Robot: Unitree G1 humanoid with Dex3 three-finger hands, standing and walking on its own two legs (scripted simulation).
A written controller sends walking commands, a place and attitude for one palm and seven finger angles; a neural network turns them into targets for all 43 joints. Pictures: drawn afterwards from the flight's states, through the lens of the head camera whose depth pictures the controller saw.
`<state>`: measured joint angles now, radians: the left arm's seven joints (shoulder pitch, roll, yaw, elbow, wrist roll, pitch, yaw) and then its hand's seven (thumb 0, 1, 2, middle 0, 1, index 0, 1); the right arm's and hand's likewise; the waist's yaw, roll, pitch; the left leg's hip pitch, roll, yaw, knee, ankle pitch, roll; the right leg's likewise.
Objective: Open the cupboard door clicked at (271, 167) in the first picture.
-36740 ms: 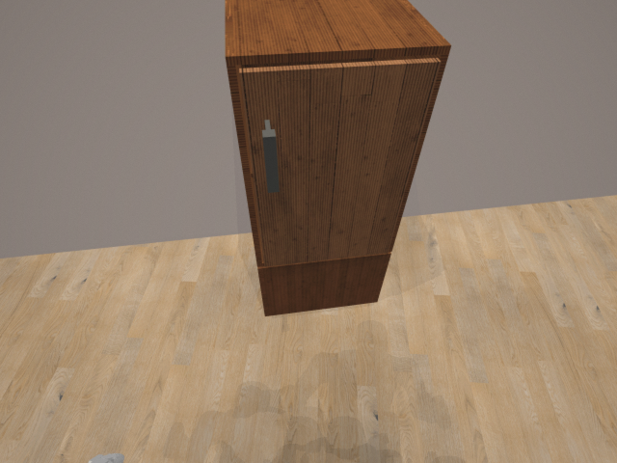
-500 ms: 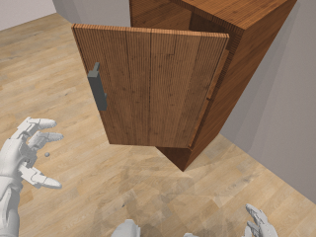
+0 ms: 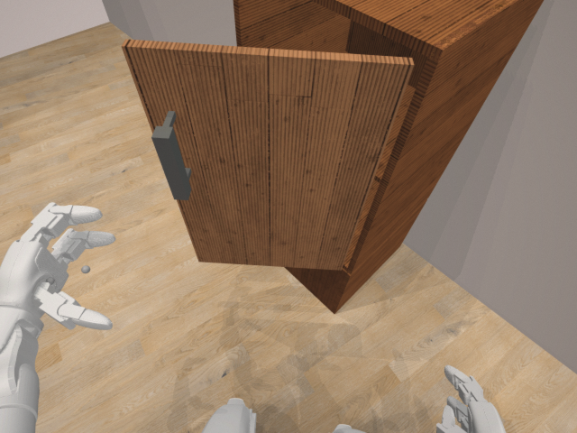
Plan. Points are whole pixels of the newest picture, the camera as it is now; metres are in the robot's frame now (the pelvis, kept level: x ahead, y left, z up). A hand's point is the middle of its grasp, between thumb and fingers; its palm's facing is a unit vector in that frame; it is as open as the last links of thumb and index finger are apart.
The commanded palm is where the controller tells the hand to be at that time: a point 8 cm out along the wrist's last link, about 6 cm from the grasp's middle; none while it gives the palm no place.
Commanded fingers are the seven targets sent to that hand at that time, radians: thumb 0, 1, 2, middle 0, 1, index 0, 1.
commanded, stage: move the hooked fingers beside the handle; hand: left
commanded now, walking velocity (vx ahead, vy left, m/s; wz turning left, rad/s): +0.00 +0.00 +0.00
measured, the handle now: (176, 157) +0.52 +0.22 +0.05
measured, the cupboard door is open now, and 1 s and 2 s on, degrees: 43 43 43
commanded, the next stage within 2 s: none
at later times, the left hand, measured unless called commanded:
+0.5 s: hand (101, 233) +0.35 +0.28 +0.06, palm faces +0.02 -1.00 -0.02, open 14.0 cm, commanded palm +0.34 +0.33 +0.06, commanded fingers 0.00 -0.50 0.30 -0.30 -1.20 -0.30 -1.20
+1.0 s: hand (118, 204) +0.41 +0.28 +0.05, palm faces +0.01 -1.00 -0.01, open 14.0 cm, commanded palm +0.39 +0.32 +0.06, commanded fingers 0.00 -0.50 0.30 -0.30 -1.20 -0.30 -1.20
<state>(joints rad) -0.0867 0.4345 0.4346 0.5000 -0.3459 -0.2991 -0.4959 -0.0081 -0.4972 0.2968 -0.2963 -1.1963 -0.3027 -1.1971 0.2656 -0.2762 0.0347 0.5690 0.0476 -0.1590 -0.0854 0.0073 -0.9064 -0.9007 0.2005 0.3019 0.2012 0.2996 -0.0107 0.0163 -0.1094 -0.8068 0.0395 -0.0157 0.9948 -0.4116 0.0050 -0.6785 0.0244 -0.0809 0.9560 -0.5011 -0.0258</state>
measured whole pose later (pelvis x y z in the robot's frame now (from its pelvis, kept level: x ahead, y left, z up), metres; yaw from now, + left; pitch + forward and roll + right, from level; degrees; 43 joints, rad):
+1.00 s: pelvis +0.00 +0.02 -0.01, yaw -2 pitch +17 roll -3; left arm -0.52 0.51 0.43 0.91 -0.23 -0.37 -0.44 -0.01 -0.50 0.30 -0.29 -1.20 -0.30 -1.20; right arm 0.33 -0.27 0.03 0.61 0.03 -0.02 -0.06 0.00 -0.91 -0.90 0.20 0.30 0.20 0.30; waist -0.08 0.00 -0.11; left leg -0.91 0.04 0.01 1.03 -0.42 0.03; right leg -0.78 0.02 -0.06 0.98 -0.49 0.00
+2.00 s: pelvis +0.00 +0.01 -0.02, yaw -2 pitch +20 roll -4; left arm -0.68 0.60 0.47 1.08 -0.18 -0.39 -0.46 -0.01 -0.50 0.30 -0.29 -1.20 -0.30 -1.20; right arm 0.33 -0.28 0.03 0.60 0.03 0.05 -0.05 0.00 -0.91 -0.90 0.20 0.30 0.20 0.30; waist -0.11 0.00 -0.12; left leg -0.99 0.06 0.00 1.08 -0.44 0.02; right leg -0.85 0.04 -0.06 1.02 -0.50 -0.01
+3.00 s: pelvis +0.00 +0.01 -0.01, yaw -2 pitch +19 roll -3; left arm -0.65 0.48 0.40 1.02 -0.17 -0.41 -0.33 -0.01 -0.50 0.30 -0.29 -1.20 -0.30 -1.20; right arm 0.34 -0.26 0.03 0.61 0.02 0.07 -0.02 0.00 -0.91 -0.90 0.20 0.30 0.20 0.30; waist -0.11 0.01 -0.13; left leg -0.96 0.06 0.00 1.07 -0.44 0.02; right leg -0.83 0.04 -0.05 1.01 -0.51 -0.01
